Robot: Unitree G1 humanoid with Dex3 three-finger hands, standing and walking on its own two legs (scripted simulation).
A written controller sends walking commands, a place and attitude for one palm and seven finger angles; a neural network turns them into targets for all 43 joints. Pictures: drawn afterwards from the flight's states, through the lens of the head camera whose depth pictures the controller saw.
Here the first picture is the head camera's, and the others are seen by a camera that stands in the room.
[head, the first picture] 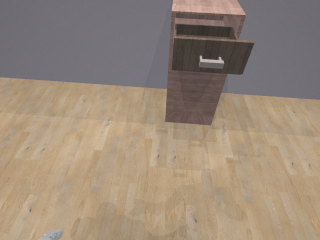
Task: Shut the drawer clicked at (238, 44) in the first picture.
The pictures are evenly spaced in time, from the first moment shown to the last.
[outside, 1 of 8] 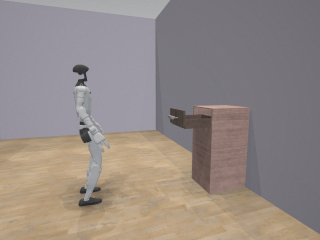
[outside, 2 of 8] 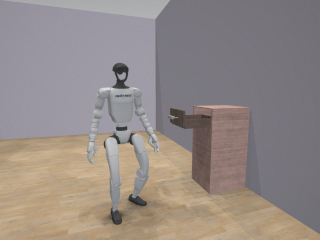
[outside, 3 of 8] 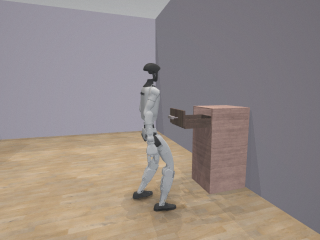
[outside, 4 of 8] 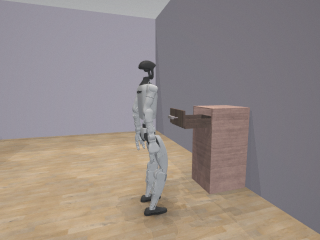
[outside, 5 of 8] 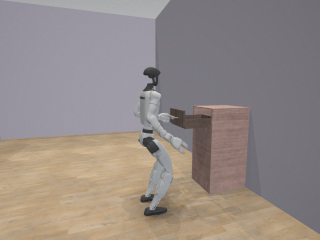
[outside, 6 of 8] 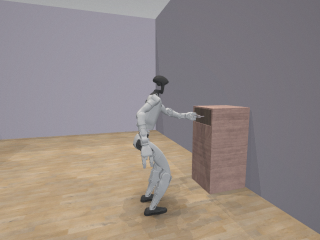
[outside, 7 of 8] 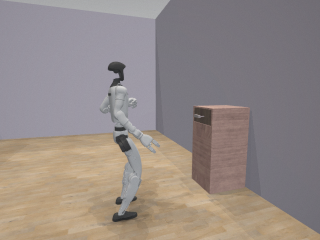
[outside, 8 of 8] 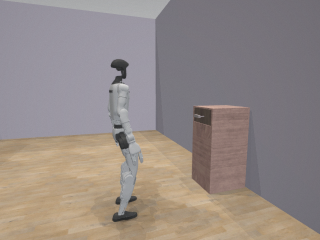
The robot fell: no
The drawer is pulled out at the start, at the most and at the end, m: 0.30 0.30 0.00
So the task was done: yes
